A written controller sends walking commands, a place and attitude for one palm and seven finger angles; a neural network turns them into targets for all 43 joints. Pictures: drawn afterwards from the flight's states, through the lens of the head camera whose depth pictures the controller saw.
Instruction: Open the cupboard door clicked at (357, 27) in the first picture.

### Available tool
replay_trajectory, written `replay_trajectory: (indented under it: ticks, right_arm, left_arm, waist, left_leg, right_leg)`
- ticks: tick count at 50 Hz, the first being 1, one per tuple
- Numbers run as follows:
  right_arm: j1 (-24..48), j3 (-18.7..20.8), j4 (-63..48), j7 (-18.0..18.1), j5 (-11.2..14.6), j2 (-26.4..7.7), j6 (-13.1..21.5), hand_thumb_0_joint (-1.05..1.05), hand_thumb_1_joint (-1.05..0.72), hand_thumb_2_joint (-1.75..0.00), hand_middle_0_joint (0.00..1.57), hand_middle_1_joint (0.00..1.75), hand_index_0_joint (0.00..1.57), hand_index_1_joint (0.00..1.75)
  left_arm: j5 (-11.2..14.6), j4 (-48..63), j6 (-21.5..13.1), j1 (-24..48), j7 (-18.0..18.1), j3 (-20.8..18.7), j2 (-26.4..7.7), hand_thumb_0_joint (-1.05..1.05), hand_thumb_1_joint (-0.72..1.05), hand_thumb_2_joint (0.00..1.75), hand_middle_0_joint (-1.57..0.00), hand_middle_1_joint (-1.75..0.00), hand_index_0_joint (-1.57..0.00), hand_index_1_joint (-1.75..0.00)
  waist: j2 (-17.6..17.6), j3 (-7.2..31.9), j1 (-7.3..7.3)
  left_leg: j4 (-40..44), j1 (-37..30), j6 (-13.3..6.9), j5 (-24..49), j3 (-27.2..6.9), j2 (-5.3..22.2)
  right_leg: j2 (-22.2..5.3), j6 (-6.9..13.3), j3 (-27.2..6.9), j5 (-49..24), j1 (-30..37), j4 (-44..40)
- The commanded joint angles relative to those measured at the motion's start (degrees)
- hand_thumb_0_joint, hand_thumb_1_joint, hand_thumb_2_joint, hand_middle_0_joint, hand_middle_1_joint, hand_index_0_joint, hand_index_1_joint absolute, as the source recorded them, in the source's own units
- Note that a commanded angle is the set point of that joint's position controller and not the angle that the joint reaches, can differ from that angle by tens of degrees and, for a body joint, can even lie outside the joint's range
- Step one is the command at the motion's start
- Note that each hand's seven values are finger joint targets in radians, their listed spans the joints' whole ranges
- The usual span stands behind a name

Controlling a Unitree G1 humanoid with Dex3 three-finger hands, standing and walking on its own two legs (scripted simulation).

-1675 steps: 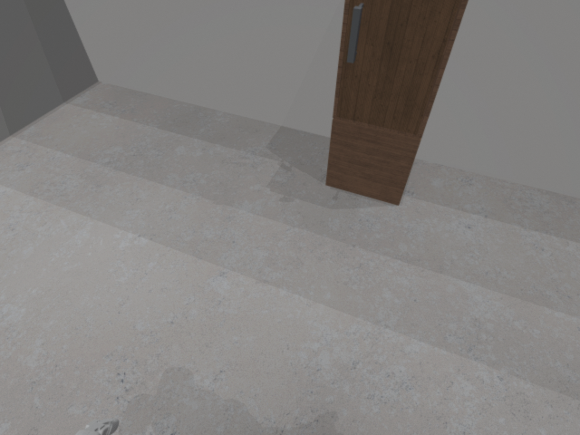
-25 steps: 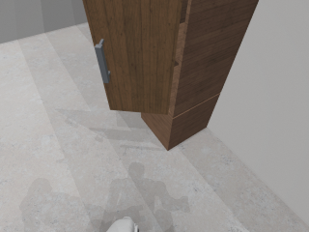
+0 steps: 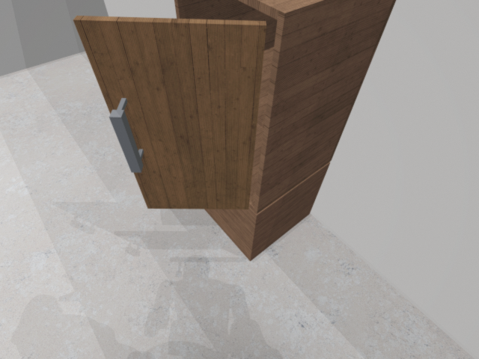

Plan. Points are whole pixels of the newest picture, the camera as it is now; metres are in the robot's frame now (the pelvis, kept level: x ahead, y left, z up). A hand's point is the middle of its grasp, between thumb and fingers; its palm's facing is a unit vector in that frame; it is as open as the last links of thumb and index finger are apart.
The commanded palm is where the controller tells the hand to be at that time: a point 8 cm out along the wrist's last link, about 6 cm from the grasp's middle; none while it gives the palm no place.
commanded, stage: come to a stop and stand still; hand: left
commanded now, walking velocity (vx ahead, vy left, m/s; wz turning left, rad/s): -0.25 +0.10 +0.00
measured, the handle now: (130, 137) +0.56 +0.28 +0.01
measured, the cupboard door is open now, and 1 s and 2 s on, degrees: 51 51 51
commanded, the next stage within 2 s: look again from close up in 1.26 s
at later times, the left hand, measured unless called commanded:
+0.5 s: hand out of the picture +0.04 +0.22 -0.18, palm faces +0.04 -0.97 -0.25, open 7.4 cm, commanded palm none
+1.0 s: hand out of the picture -0.03 +0.21 -0.16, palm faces +0.01 -0.96 -0.26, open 7.4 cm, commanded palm none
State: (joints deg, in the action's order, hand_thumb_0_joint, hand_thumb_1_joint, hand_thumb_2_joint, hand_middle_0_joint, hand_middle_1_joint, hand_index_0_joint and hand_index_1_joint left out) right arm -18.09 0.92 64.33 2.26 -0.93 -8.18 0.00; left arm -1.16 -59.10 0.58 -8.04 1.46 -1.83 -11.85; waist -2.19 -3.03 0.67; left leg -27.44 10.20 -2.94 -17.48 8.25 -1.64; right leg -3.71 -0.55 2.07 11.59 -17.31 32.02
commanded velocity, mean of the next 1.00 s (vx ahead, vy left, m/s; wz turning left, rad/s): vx -0.03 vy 0.02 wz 0.00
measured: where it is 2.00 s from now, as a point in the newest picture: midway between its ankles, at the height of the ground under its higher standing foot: outside the picture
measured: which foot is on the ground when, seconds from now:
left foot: down 0.00-1.00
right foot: down 0.00-1.00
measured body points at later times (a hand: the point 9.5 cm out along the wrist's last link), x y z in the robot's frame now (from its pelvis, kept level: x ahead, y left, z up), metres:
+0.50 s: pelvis -0.01 +0.02 -0.01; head -0.01 +0.03 +0.44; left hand +0.03 +0.27 -0.16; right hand +0.07 -0.22 -0.14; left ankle -0.02 +0.10 -0.73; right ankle +0.00 -0.12 -0.73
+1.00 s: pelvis -0.04 +0.01 +0.00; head -0.05 +0.00 +0.45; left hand -0.03 +0.26 -0.14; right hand -0.02 -0.26 -0.15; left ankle -0.02 +0.10 -0.73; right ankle +0.00 -0.12 -0.73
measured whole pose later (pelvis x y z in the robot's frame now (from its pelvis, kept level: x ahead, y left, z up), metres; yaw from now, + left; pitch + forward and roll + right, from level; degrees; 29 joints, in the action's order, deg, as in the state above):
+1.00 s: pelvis -0.04 +0.01 +0.00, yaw +1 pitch -2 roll +0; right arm -16.7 1.8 59.1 -0.1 -1.2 -14.5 -0.9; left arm -1.5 -57.8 0.5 -18.4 1.3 -0.1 -12.5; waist 0.6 -0.4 0.3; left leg -26.7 12.7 -2.2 -12.2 5.6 -0.2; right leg -2.5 -0.8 2.2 10.2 -14.7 26.8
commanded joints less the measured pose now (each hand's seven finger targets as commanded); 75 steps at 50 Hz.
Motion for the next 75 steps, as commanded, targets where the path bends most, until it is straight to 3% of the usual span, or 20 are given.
replay_trajectory:
  ticks: [1,3,6,9,10,11,12,13,14,15,16,18,19,21,23,25,29,33,55,75]
  right_arm:
    - [-3.53,2.05,-2.93,0.17,0.62,-6.25,-0.48,0.0,-0.9,-0.9,0.2,0.3,0.2,0.3]
    - [-4.36,2.34,-2.92,0.09,0.81,-5.97,-1.17,0.0,-0.9,-0.9,0.2,0.3,0.2,0.3]
    - [-1.95,2.39,-4.22,-0.08,0.75,-4.74,-2.0,0.0,-0.9,-0.9,0.2,0.3,0.2,0.3]
    - [-2.51,2.33,-3.99,-0.28,0.85,-4.28,-2.15,0.0,-0.9,-0.9,0.2,0.3,0.2,0.3]
    - [-3.56,2.33,-3.54,-0.31,0.69,-3.92,-1.94,0.0,-0.9,-0.9,0.2,0.3,0.2,0.3]
    - [-4.6,2.24,-3.14,-0.34,0.36,-5.09,-1.53,0.0,-0.9,-0.9,0.2,0.3,0.2,0.3]
    - [-3.03,2.5,-4.16,-0.26,-0.19,-7.62,-1.04,0.0,-0.9,-0.9,0.2,0.3,0.2,0.3]
    - [0.25,2.69,-5.41,-0.33,-0.31,-9.04,-1.05,0.0,-0.9,-0.9,0.2,0.3,0.2,0.3]
    - [1.55,2.58,-5.89,0.02,-0.5,-8.71,-0.76,0.0,-0.9,-0.9,0.2,0.3,0.2,0.3]
    - [3.53,2.47,-12.44,-0.38,-0.77,-13.24,-1.23,0.0,-0.9,-0.9,0.2,0.3,0.2,0.3]
    - [7.85,3.14,-14.5,-0.71,-1.05,-12.15,-0.22,0.0,-0.9,-0.9,0.2,0.3,0.2,0.3]
    - [2.36,2.86,-15.61,-0.58,-0.33,-7.5,0.46,0.0,-0.9,-0.9,0.2,0.3,0.2,0.3]
    - [0.65,2.88,-16.32,-0.67,-0.06,-7.05,0.67,0.0,-0.9,-0.9,0.2,0.3,0.2,0.3]
    - [0.14,2.86,-16.42,-0.67,-0.49,-7.95,0.42,0.0,-0.9,-0.9,0.2,0.3,0.2,0.3]
    - [0.78,3.23,-16.78,-0.54,-0.45,-10.04,0.57,0.0,-0.9,-0.9,0.2,0.3,0.2,0.3]
    - [1.96,3.28,-17.14,-0.63,-0.49,-11.28,0.58,0.0,-0.9,-0.9,0.2,0.3,0.2,0.3]
    - [4.8,3.46,-17.69,-1.11,-0.34,-12.59,0.41,0.0,-0.9,-0.9,0.2,0.3,0.2,0.3]
    - [5.12,3.37,-16.79,-1.62,-0.29,-13.14,0.4,0.0,-0.9,-0.9,0.2,0.3,0.2,0.3]
    - [0.29,1.52,-5.27,-1.7,0.02,-11.69,1.0,0.0,-0.9,-0.9,0.2,0.3,0.2,0.3]
    - [-2.78,0.97,-2.0,-1.23,0.31,-6.31,0.57,0.0,-0.9,-0.9,0.2,0.3,0.2,0.3]
  left_arm:
    - [0.33,0.87,-0.35,-6.29,0.6,-1.1,-7.69,0.0,0.9,0.9,-0.2,-0.3,-0.2,-0.3]
    - [0.59,1.32,-0.25,-6.23,1.1,-1.31,-8.18,0.0,0.9,0.9,-0.2,-0.3,-0.2,-0.3]
    - [0.26,2.12,-0.02,-4.64,1.62,-1.89,-8.45,0.0,0.9,0.9,-0.2,-0.3,-0.2,-0.3]
    - [0.11,3.03,0.07,-1.95,1.54,-2.49,-8.52,0.0,0.9,0.9,-0.2,-0.3,-0.2,-0.3]
    - [0.31,3.11,0.24,-1.33,1.51,-2.52,-7.93,0.0,0.9,0.9,-0.2,-0.3,-0.2,-0.3]
    - [0.77,3.52,0.51,-1.05,1.27,-2.31,-6.75,0.0,0.9,0.9,-0.2,-0.3,-0.2,-0.3]
    - [1.0,4.34,0.83,-1.9,0.84,-2.04,-4.35,0.0,0.9,0.9,-0.2,-0.3,-0.2,-0.3]
    - [0.82,4.41,1.49,-1.52,0.92,-1.57,-2.89,0.0,0.9,0.9,-0.2,-0.3,-0.2,-0.3]
    - [0.53,4.35,2.01,-0.49,0.81,-1.56,-2.81,0.0,0.9,0.9,-0.2,-0.3,-0.2,-0.3]
    - [0.27,7.75,0.61,-6.89,0.9,0.33,-9.47,0.0,0.9,0.9,-0.2,-0.3,-0.2,-0.3]
    - [0.39,7.77,0.03,-9.62,0.96,-0.47,-3.94,0.0,0.9,0.9,-0.2,-0.3,-0.2,-0.3]
    - [-0.06,8.59,-1.23,-9.42,1.27,-1.21,-6.85,0.0,0.9,0.9,-0.2,-0.3,-0.2,-0.3]
    - [-0.18,9.73,-1.19,-8.17,1.22,-1.2,-7.96,0.0,0.9,0.9,-0.2,-0.3,-0.2,-0.3]
    - [-0.12,11.31,-0.49,-7.11,1.16,-1.15,-6.95,0.0,0.9,0.9,-0.2,-0.3,-0.2,-0.3]
    - [-0.14,11.81,0.05,-8.58,1.12,-0.58,-5.67,0.0,0.9,0.9,-0.2,-0.3,-0.2,-0.3]
    - [-0.18,11.69,0.24,-9.82,0.96,-0.15,-5.21,0.0,0.9,0.9,-0.2,-0.3,-0.2,-0.3]
    - [-0.32,10.86,-0.03,-10.77,0.47,-0.41,-6.94,0.0,0.9,0.9,-0.2,-0.3,-0.2,-0.3]
    - [-0.34,10.23,-0.73,-10.25,0.23,-0.54,-8.53,0.0,0.9,0.9,-0.2,-0.3,-0.2,-0.3]
    - [0.15,2.18,-2.05,-10.04,0.54,0.13,-8.26,0.0,0.9,0.9,-0.2,-0.3,-0.2,-0.3]
    - [0.09,-0.38,-1.69,-13.09,1.37,0.94,-2.39,0.0,0.9,0.9,-0.2,-0.3,-0.2,-0.3]
  waist:
    - [-2.52,4.73,-0.43]
    - [-7.93,9.01,-0.46]
    - [-9.96,7.01,-1.46]
    - [-7.86,7.52,-0.38]
    - [-6.55,7.81,0.37]
    - [-0.79,7.59,0.58]
    - [9.13,6.57,-0.63]
    - [14.97,3.26,-1.27]
    - [14.02,0.71,-0.82]
    - [11.84,-0.31,-1.45]
    - [8.81,5.71,-3.39]
    - [3.6,11.65,-0.27]
    - [4.05,10.57,1.33]
    - [0.88,7.97,1.36]
    - [5.16,4.42,0.51]
    - [7.13,2.89,-0.18]
    - [3.81,-1.16,-0.55]
    - [2.58,-1.65,-0.12]
    - [0.76,-0.16,-0.08]
    - [1.92,-1.72,-0.04]
  left_leg:
    - [-1.83,5.07,3.67,16.31,-5.53,6.12]
    - [-7.31,3.12,4.27,10.03,-4.02,4.06]
    - [-14.46,8.87,4.62,-11.8,-4.82,2.54]
    - [-7.98,7.14,4.95,-7.71,-5.74,2.9]
    - [-1.59,3.2,4.85,-0.58,-5.31,3.44]
    - [3.13,-0.94,3.76,10.53,-7.38,5.86]
    - [5.69,-0.08,0.51,21.77,-15.19,12.92]
    - [10.19,5.81,-3.12,22.49,-17.45,17.06]
    - [12.08,7.52,-5.12,21.67,-18.67,17.69]
    - [8.54,2.51,-3.7,21.84,-15.64,13.05]
    - [-1.25,4.13,-2.22,19.35,-12.6,12.31]
    - [-7.87,4.76,1.41,17.14,-8.72,5.88]
    - [-5.46,4.68,2.2,11.98,-8.08,4.41]
    - [-3.99,3.0,0.91,17.94,-8.96,5.96]
    - [-1.07,2.6,-0.5,26.11,-11.77,9.67]
    - [1.22,3.42,-1.62,24.8,-12.51,11.19]
    - [5.06,8.88,-0.95,3.02,-12.25,9.72]
    - [7.84,8.93,-0.63,-6.65,-12.37,8.32]
    - [8.97,5.45,1.11,-1.19,-10.4,7.27]
    - [10.08,4.91,1.88,-0.35,-10.05,7.82]
  right_leg:
    - [-9.93,6.65,-8.29,-37.48,9.91,-0.57]
    - [-12.7,9.06,-9.47,-44.56,11.05,-2.15]
    - [-16.03,12.52,-11.62,-48.89,12.3,-5.73]
    - [-13.82,11.05,-9.74,-41.98,12.49,-4.53]
    - [-12.01,9.03,-8.34,-34.81,10.2,-3.09]
    - [-9.07,6.06,-6.13,-24.41,5.69,-0.92]
    - [-3.42,2.3,-2.15,-10.48,2.54,1.52]
    - [0.34,0.5,1.35,5.92,3.11,5.42]
    - [1.36,0.49,-0.14,13.76,1.79,11.08]
    - [1.87,0.97,0.31,15.45,1.35,3.73]
    - [0.64,0.94,0.57,5.89,1.77,-0.3]
    - [-5.9,4.9,-8.42,-16.21,8.34,-2.16]
    - [-7.7,5.86,-8.06,-17.88,7.18,-1.49]
    - [-4.02,4.46,-5.23,-15.11,3.64,1.22]
    - [-0.25,2.18,-0.98,-6.97,0.34,2.87]
    - [1.15,1.48,-0.1,-0.17,0.15,2.36]
    - [0.16,1.73,-2.07,0.4,1.38,-1.8]
    - [-0.7,2.25,-3.71,2.29,0.75,-5.02]
    - [-3.57,2.3,-6.94,6.52,3.28,-14.16]
    - [-2.47,1.41,-5.13,2.21,3.48,-13.8]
